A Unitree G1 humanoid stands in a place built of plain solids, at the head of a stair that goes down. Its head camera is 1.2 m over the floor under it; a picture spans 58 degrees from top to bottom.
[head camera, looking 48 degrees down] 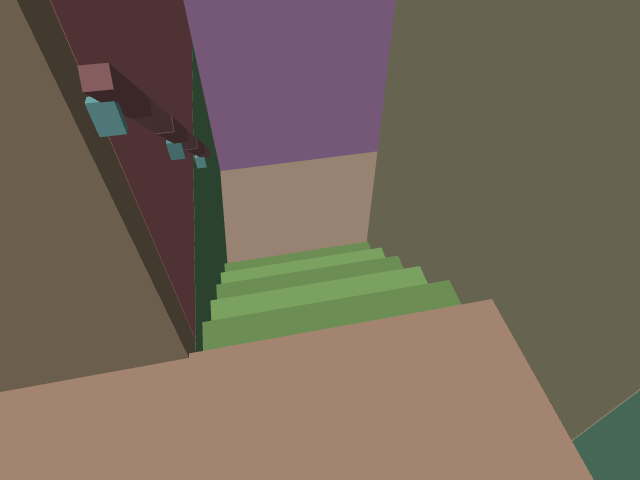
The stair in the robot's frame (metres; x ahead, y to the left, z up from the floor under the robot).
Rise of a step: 0.20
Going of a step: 0.24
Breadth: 0.98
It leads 12 degrees to the left of straight ahead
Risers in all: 6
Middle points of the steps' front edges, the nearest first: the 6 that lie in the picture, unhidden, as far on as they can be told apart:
0.72 -0.09 0.00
0.95 -0.04 -0.20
1.18 0.01 -0.41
1.42 0.05 -0.61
1.65 0.10 -0.81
1.89 0.15 -1.02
